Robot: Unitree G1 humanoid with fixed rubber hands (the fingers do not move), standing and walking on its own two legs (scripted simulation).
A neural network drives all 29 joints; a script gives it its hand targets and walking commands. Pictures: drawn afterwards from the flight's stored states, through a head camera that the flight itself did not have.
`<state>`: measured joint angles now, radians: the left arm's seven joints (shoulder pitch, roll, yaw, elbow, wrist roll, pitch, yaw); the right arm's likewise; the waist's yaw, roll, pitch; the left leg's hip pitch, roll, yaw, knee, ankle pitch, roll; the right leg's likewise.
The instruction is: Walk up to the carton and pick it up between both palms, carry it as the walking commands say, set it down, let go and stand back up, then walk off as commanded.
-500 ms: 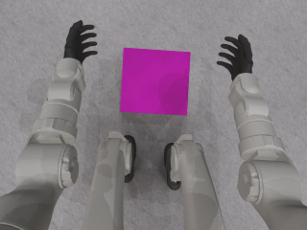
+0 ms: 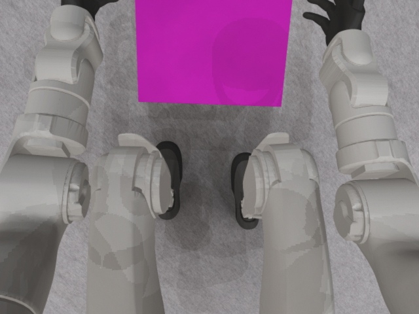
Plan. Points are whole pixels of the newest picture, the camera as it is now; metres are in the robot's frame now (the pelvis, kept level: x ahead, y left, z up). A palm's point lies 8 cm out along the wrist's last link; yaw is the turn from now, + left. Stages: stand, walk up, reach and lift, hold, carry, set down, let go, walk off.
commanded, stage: reach and lift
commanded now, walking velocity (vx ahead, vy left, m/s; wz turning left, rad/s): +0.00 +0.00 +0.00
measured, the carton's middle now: (210, 46) +0.49 +0.00 -0.27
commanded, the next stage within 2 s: none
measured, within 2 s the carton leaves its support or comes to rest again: leaves its support in 1.86 s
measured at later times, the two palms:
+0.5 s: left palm (84, 11) +0.53 +0.21 -0.23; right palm (323, 34) +0.50 -0.19 -0.23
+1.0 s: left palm (102, 11) +0.53 +0.18 -0.22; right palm (311, 28) +0.51 -0.16 -0.22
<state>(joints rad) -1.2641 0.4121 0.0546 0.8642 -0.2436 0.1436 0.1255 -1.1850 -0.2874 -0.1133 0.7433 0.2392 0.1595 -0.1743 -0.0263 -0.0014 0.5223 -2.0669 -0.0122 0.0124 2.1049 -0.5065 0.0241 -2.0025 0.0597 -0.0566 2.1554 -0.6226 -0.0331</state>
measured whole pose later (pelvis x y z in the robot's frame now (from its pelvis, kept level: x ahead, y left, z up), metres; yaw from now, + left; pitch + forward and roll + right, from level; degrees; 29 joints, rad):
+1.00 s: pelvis +0.00 +0.00 -0.04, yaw -1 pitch +29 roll -1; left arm -1.41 0.43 -0.14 1.19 -0.39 -0.02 0.10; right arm -1.33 -0.31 0.08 1.06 0.36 0.00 -0.13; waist -0.02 -0.01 0.47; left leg -2.24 -0.03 0.01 2.21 -0.48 0.02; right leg -2.18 0.07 -0.06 2.26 -0.60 -0.02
